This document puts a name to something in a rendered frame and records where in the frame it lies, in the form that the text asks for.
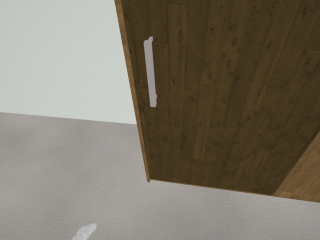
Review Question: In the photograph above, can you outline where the robot left hand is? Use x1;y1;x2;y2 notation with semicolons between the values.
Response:
71;223;97;240

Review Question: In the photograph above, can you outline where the wardrobe door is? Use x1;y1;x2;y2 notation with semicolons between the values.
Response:
277;131;320;196
121;0;320;195

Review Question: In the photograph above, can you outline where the handle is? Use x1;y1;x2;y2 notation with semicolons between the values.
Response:
143;36;157;107

